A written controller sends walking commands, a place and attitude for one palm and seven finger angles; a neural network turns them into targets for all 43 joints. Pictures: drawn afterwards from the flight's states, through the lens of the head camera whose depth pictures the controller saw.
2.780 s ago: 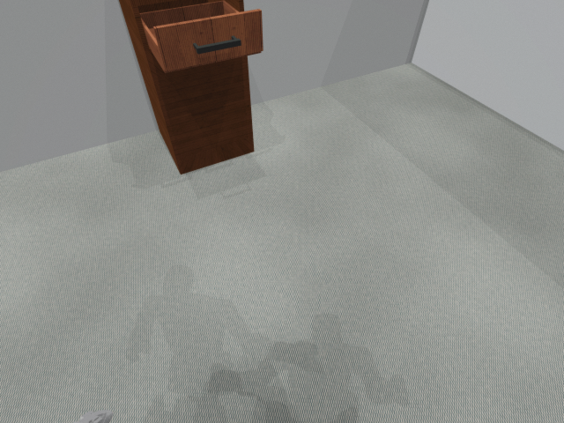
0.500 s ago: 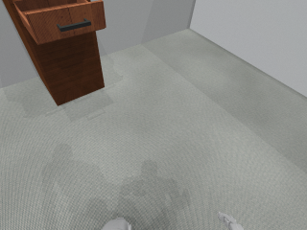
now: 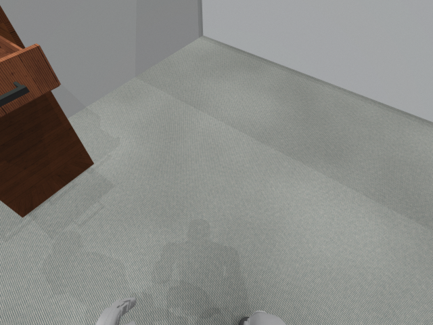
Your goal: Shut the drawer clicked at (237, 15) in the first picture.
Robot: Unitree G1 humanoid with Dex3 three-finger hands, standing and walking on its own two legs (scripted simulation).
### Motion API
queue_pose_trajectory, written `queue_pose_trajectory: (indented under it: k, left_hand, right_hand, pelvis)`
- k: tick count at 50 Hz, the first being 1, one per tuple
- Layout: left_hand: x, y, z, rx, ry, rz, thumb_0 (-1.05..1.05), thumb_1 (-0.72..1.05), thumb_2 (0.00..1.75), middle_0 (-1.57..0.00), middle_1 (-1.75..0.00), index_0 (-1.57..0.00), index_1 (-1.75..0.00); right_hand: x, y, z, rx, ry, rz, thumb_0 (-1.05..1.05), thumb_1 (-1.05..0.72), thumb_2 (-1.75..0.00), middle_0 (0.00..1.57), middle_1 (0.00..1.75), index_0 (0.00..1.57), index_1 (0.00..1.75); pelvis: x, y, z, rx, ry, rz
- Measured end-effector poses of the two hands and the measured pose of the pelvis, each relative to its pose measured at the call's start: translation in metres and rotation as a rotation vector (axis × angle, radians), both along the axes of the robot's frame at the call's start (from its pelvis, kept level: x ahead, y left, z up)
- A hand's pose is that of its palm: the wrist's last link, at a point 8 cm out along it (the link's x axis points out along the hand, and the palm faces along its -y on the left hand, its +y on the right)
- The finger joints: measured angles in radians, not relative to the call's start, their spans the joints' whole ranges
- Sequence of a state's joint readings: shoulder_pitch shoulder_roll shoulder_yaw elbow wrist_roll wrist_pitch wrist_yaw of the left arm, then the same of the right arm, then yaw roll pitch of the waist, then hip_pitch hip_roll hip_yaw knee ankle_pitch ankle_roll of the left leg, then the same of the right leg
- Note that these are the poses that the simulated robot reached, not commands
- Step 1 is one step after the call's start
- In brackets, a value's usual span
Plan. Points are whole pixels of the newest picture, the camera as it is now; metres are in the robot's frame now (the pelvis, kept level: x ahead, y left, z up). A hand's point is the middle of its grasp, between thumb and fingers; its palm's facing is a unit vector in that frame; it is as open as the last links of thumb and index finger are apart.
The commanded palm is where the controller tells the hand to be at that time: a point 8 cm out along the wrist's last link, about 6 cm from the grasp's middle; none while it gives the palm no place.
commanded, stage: walk to a spot facing it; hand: left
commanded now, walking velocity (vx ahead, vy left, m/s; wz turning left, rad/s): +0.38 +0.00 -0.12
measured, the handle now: out of the picture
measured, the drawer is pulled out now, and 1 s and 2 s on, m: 0.23 0.23 0.23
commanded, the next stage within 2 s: turn to face it in 0.72 s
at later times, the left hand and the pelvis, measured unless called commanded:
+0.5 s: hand (125, 313) +0.19 +0.20 -0.19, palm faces +0.05 -0.99 -0.16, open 7.3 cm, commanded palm none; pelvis +0.24 +0.02 -0.01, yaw -1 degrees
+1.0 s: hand (165, 166) +0.57 +0.14 -0.17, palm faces -0.12 -0.96 -0.24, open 7.4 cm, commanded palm none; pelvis +0.45 -0.04 -0.01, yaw -6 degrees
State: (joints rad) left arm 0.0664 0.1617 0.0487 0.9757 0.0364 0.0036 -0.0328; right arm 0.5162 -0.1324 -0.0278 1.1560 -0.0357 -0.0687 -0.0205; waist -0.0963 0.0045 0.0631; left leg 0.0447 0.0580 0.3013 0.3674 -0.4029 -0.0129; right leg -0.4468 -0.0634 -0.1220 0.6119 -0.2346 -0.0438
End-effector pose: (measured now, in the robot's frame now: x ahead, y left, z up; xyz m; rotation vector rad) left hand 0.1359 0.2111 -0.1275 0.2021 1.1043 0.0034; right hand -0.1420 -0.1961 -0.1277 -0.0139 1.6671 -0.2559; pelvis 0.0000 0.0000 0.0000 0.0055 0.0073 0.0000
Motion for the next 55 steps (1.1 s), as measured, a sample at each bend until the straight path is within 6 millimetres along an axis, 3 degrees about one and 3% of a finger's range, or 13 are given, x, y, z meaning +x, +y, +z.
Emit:
queue_pose_trajectory:
  k: [3,6,12,17,22,24,28,32,36,40,46,50,55]
  left_hand:
    - [0.037,-0.018,-0.008,-0.007,-0.047,-0.004,0.00,0.90,0.90,-0.19,-0.30,-0.20,-0.30]
    - [0.043,-0.025,-0.008,-0.016,-0.029,0.035,0.00,0.90,0.90,-0.19,-0.30,-0.20,-0.30]
    - [0.042,0.003,0.002,0.066,0.049,0.138,-0.05,0.96,0.90,-0.20,-0.30,-0.20,-0.30]
    - [0.035,0.020,-0.005,0.070,0.179,0.166,-0.03,0.94,0.90,-0.20,-0.30,-0.20,-0.30]
    - [0.033,0.033,-0.025,0.027,0.312,0.216,-0.01,0.92,0.90,-0.19,-0.30,-0.20,-0.30]
    - [0.039,0.037,-0.034,0.010,0.367,0.220,-0.01,0.91,0.90,-0.19,-0.30,-0.20,-0.30]
    - [0.082,0.043,-0.030,-0.004,0.384,0.192,0.00,0.91,0.90,-0.19,-0.30,-0.20,-0.30]
    - [0.152,0.043,-0.018,-0.009,0.301,0.164,0.00,0.91,0.90,-0.19,-0.30,-0.20,-0.30]
    - [0.225,0.038,-0.008,0.006,0.227,0.124,0.00,0.92,0.90,-0.19,-0.30,-0.20,-0.30]
    - [0.297,0.031,-0.003,0.046,0.188,0.055,0.01,0.93,0.90,-0.19,-0.30,-0.20,-0.30]
    - [0.404,-0.002,-0.012,0.100,0.076,-0.038,0.00,0.92,0.90,-0.19,-0.30,-0.20,-0.30]
    - [0.436,-0.024,-0.007,0.080,0.022,-0.018,0.00,0.91,0.90,-0.19,-0.30,-0.20,-0.30]
    - [0.452,-0.035,0.001,0.049,0.000,0.053,-0.01,0.93,0.90,-0.20,-0.30,-0.20,-0.30]
  right_hand:
    - [0.013,-0.001,-0.005,0.038,0.074,-0.030,0.00,-0.91,-0.90,0.20,0.30,0.20,0.30]
    - [0.059,-0.011,-0.008,0.040,0.047,-0.020,0.00,-0.90,-0.90,0.20,0.30,0.20,0.30]
    - [0.210,-0.039,-0.010,-0.009,-0.212,0.064,0.00,-0.91,-0.90,0.20,0.30,0.20,0.30]
    - [0.330,-0.057,-0.003,-0.075,-0.383,0.148,0.02,-0.94,-0.90,0.20,0.30,0.20,0.30]
    - [0.436,-0.051,0.005,-0.130,-0.503,0.240,0.01,-0.94,-0.90,0.19,0.30,0.20,0.30]
    - [0.468,-0.044,0.006,-0.153,-0.551,0.258,0.01,-0.93,-0.90,0.19,0.30,0.20,0.30]
    - [0.490,-0.029,0.011,-0.152,-0.558,0.229,0.00,-0.92,-0.90,0.19,0.30,0.20,0.30]
    - [0.484,-0.012,0.009,-0.112,-0.461,0.174,0.00,-0.92,-0.90,0.20,0.30,0.20,0.30]
    - [0.468,-0.009,0.003,-0.083,-0.339,0.097,0.00,-0.93,-0.90,0.20,0.30,0.21,0.30]
    - [0.455,-0.008,-0.006,-0.044,-0.230,0.007,0.00,-0.93,-0.90,0.20,0.30,0.21,0.30]
    - [0.455,-0.021,-0.033,0.017,-0.078,-0.090,0.00,-0.91,-0.90,0.20,0.30,0.20,0.30]
    - [0.493,-0.039,-0.034,0.015,-0.071,-0.061,0.00,-0.91,-0.90,0.20,0.30,0.20,0.30]
    - [0.573,-0.060,-0.022,-0.019,-0.193,0.021,0.00,-0.91,-0.90,0.20,0.30,0.20,0.30]
  pelvis:
    - [0.032,-0.015,-0.010,-0.004,-0.006,-0.005]
    - [0.058,-0.022,-0.006,-0.007,-0.014,-0.006]
    - [0.109,-0.025,0.007,-0.019,0.002,0.000]
    - [0.156,-0.013,0.006,-0.030,0.002,0.000]
    - [0.212,0.008,-0.006,-0.037,-0.013,0.001]
    - [0.232,0.016,-0.012,-0.027,-0.022,-0.011]
    - [0.266,0.024,-0.005,-0.017,-0.030,-0.035]
    - [0.299,0.026,0.007,-0.010,-0.024,-0.054]
    - [0.335,0.022,0.012,-0.002,-0.017,-0.080]
    - [0.371,0.009,0.009,0.008,-0.017,-0.118]
    - [0.431,-0.026,-0.015,0.019,-0.024,-0.138]
    - [0.453,-0.036,-0.012,0.000,-0.033,-0.101]
    - [0.474,-0.039,0.000,-0.007,-0.019,-0.042]
